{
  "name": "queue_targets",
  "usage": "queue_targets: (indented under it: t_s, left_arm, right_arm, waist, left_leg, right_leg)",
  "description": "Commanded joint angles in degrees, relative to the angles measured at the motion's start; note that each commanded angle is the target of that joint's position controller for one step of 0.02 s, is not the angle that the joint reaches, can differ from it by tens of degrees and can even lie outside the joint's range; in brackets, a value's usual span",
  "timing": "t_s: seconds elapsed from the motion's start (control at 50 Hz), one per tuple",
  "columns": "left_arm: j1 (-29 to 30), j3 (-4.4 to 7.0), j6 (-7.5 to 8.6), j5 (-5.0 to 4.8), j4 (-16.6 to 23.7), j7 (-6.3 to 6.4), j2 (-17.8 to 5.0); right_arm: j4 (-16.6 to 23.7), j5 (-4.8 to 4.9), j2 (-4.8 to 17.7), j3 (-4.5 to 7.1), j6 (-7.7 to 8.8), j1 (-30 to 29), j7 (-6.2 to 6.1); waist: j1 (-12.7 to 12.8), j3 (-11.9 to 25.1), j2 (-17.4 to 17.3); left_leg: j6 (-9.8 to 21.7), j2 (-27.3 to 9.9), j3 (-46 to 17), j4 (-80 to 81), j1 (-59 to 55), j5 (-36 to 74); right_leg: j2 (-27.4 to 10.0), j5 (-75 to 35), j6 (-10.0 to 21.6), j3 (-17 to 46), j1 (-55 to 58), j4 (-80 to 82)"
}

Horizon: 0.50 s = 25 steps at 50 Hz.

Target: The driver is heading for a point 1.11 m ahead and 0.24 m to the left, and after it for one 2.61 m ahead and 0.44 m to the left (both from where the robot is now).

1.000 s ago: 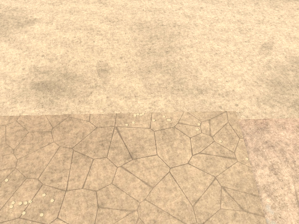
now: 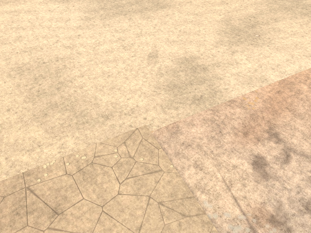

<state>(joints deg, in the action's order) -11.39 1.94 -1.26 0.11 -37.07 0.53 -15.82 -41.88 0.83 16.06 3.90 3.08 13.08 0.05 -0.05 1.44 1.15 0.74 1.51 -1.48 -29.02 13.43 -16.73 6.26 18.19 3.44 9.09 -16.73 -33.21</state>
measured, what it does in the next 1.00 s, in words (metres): walks ahead, turning left: right foot, then left foot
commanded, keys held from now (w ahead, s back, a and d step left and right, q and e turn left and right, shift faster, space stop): w+q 0.72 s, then q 0.08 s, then e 0.20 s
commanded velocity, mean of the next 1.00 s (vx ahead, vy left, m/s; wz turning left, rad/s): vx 0.39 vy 0.00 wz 0.39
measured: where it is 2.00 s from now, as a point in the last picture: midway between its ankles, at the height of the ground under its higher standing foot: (125, 195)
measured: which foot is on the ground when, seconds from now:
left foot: down 0.00-0.38, up 0.40-0.84, down 0.86-1.00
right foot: down 0.00-0.00, up 0.02-0.36, down 0.38-0.86, up 0.88-1.00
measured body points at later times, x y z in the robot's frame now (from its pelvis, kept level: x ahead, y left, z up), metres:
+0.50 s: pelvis +0.19 -0.02 +0.01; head +0.21 -0.02 +0.45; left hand +0.30 +0.27 -0.07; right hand +0.31 -0.29 -0.11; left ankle +0.06 +0.09 -0.65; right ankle +0.23 -0.13 -0.73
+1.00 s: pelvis +0.42 +0.12 +0.00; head +0.44 +0.14 +0.45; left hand +0.37 +0.38 -0.13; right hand +0.67 -0.03 -0.10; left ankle +0.45 +0.24 -0.73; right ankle +0.38 -0.07 -0.63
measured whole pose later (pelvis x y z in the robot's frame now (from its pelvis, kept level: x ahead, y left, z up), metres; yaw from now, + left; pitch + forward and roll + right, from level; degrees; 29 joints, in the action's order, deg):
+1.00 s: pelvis +0.42 +0.12 +0.00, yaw +28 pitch +2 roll -1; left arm -17.1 0.3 5.8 4.1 -45.7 -3.1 -14.3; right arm -41.4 -1.7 15.6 1.7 5.8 11.1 2.1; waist 1.2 -0.5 -0.4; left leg 3.6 0.5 2.8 -29.3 23.6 -7.7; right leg -3.8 32.4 -1.5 -0.3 -21.3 -67.4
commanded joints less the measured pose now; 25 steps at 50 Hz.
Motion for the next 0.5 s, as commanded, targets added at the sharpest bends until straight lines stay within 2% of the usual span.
queue_targets:
  t_s: [0.02, 0.04, 0.06, 0.1, 0.14, 0.2, 0.22, 0.26, 0.32, 0.34, 0.36, 0.38, 0.4, 0.42, 0.44, 0.46, 0.48, 0.5]
  left_arm:
    - [4.23, 1.60, 3.18, -0.68, 6.59, 0.18, -5.63]
    - [7.46, 2.77, 4.45, -1.45, 6.74, 0.43, -9.48]
    - [7.15, 3.18, 5.32, -1.76, 6.12, -0.03, -10.09]
    - [7.61, 2.99, 6.16, -0.74, 5.35, -0.81, -7.96]
    - [9.77, 2.52, 6.97, -0.19, 5.39, -1.47, -5.28]
    - [12.77, 1.63, 7.41, -0.36, 5.34, -2.18, -1.98]
    - [13.98, 1.56, 7.49, -0.60, 5.55, -2.33, -1.73]
    - [15.49, 1.95, 7.60, -1.15, 5.91, -2.53, -2.77]
    - [12.47, 3.21, 7.94, -1.99, 5.52, -2.32, -5.71]
    - [9.42, 3.71, 8.01, -2.02, 4.70, -2.06, -6.50]
    - [4.79, 4.48, 8.08, -1.78, 3.59, -1.52, -7.79]
    - [-3.55, 5.43, 8.19, -1.24, 2.47, -0.83, -10.39]
    - [-11.48, 6.59, 7.61, 0.38, 1.08, -0.53, -16.17]
    - [-11.57, 5.94, 7.30, 0.58, 0.12, -1.27, -13.83]
    - [-8.06, 4.57, 7.19, 0.09, 0.49, -1.21, -8.98]
    - [-5.65, 3.90, 6.94, -0.09, 0.46, -1.04, -6.74]
    - [-3.65, 3.41, 6.75, 0.16, 0.01, -1.00, -5.32]
    - [-2.42, 3.07, 6.79, 0.59, -0.38, -0.92, -4.49]
  right_arm:
    - [1.38, -1.52, 13.80, 2.74, 1.96, 7.87, 0.58]
    - [1.69, -1.29, 11.88, 2.50, 2.27, 8.04, 0.65]
    - [1.83, -0.72, 9.82, 1.79, 2.34, 7.22, 0.30]
    - [1.99, 0.12, 8.94, 1.44, 2.05, 7.90, -0.09]
    - [1.66, 0.23, 7.55, 1.01, 1.32, 9.49, -0.83]
    - [1.56, 0.27, 7.64, 1.11, 0.17, 10.13, -1.59]
    - [1.57, 0.38, 8.31, 1.34, -0.12, 10.49, -1.68]
    - [1.55, 0.77, 9.67, 1.82, -0.51, 11.32, -1.67]
    - [2.02, 1.41, 10.50, 2.21, -0.77, 10.17, -1.70]
    - [2.39, 1.48, 9.86, 2.08, -0.82, 9.15, -1.69]
    - [2.87, 1.11, 8.58, 1.73, -0.73, 8.60, -1.61]
    - [3.94, 0.26, 5.62, 0.81, -0.54, 7.45, -1.34]
    - [6.23, 0.61, 0.37, -0.75, -0.04, 10.87, -1.68]
    - [6.32, 2.01, 3.46, -0.27, 0.37, 13.93, -1.87]
    - [5.39, 2.44, 7.71, 0.96, 0.17, 10.76, -1.68]
    - [5.40, 1.77, 8.12, 1.09, -0.11, 7.20, -1.38]
    - [5.51, 1.14, 7.09, 1.03, -0.13, 5.54, -1.11]
    - [5.81, 1.00, 6.33, 1.12, -0.31, 4.46, -0.70]
  waist:
    - [-0.74, -4.84, -15.45]
    - [-2.79, -8.99, -12.39]
    - [-2.11, -9.27, -9.99]
    - [-2.69, -7.18, -8.60]
    - [-3.43, -5.29, -8.37]
    - [-4.31, -4.47, -9.72]
    - [-4.73, -4.70, -10.13]
    - [-5.04, -4.74, -10.45]
    - [-2.23, -3.69, -11.33]
    - [-0.19, -2.71, -11.01]
    - [2.24, -0.31, -10.34]
    - [6.31, 6.03, -6.94]
    - [6.80, 15.91, 9.60]
    - [4.84, 14.75, 17.59]
    - [4.61, 6.00, 11.05]
    - [4.22, 1.02, 6.41]
    - [3.19, -1.55, 4.16]
    - [2.16, -3.06, 5.20]
  left_leg:
    - [14.18, -20.46, -35.03, 18.11, -11.37, -16.80]
    - [17.17, -23.02, -40.81, 20.42, -10.23, -20.65]
    - [15.79, -21.15, -36.89, 19.79, -11.31, -19.71]
    - [13.07, -16.53, -29.80, 19.55, -15.20, -12.33]
    - [11.54, -12.66, -22.90, 19.27, -14.64, -1.06]
    - [10.51, -9.02, -16.81, 18.10, -8.97, 6.48]
    - [10.47, -8.77, -16.45, 17.75, -6.97, 6.94]
    - [10.61, -9.30, -17.68, 16.59, -4.39, 6.83]
    - [9.33, -11.21, -21.98, 14.24, -3.10, 6.89]
    - [8.20, -10.66, -22.00, 11.99, -2.19, 8.01]
    - [6.70, -8.53, -20.89, 7.07, -0.22, 11.67]
    - [4.55, -5.14, -17.42, -5.94, 4.97, 9.59]
    - [0.65, 2.37, -8.92, -26.22, 21.30, -6.10]
    - [-0.22, 0.45, -8.50, -37.74, 29.68, -17.15]
    - [-0.04, -2.97, -8.54, -42.61, 32.82, -12.27]
    - [0.07, -4.78, -6.78, -42.89, 32.15, -7.84]
    - [0.10, -6.02, -6.31, -41.34, 30.79, -4.45]
    - [0.18, -7.38, -6.11, -40.19, 29.35, -2.22]
  right_leg:
    - [-0.61, 13.52, -0.63, -5.49, -23.31, -12.96]
    - [-3.87, 14.03, -1.76, -3.50, -28.53, -19.73]
    - [-5.85, 9.51, -1.99, -2.73, -30.13, -22.35]
    - [-7.03, 2.61, -2.88, -4.02, -31.15, -21.85]
    - [-6.62, -3.39, -4.23, -5.98, -27.08, -16.98]
    - [-4.42, -8.90, -6.15, -8.36, -17.73, -6.50]
    - [-3.87, -9.70, -6.48, -8.60, -14.93, -3.43]
    - [-3.15, -10.27, -6.88, -8.36, -10.31, 0.51]
    - [-3.82, -11.28, -5.74, -6.57, -2.52, 4.92]
    - [-4.18, -11.80, -4.68, -6.74, 2.21, 7.15]
    - [-4.86, -11.44, -3.34, -6.86, 9.59, 9.02]
    - [-11.30, -9.25, -0.37, -1.36, 21.96, 8.97]
    - [-25.73, 2.35, 6.88, 20.05, 40.00, 11.68]
    - [-30.72, 13.75, 10.83, 35.51, 37.32, 18.09]
    - [-28.83, 15.57, 9.57, 28.73, 30.16, 18.86]
    - [-26.11, 8.56, 8.10, 19.58, 24.03, 18.87]
    - [-23.45, 2.04, 7.32, 13.71, 19.21, 20.08]
    - [-21.72, -3.04, 6.78, 9.09, 15.78, 21.32]
Velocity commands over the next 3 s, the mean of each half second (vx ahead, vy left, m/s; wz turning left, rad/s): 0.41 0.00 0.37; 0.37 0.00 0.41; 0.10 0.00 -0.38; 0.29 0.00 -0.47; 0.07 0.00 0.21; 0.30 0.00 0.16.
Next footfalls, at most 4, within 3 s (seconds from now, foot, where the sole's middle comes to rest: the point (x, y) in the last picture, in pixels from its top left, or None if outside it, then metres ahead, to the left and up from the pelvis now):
0.38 right None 0.27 -0.12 -0.77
0.86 left None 0.48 0.26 -0.77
1.32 right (152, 213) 0.62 0.04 -0.77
1.72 left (100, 202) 0.67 0.27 -0.77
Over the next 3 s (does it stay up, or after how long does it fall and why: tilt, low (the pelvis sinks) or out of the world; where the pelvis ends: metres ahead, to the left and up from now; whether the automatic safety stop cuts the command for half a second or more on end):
stays up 0.95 0.24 -0.01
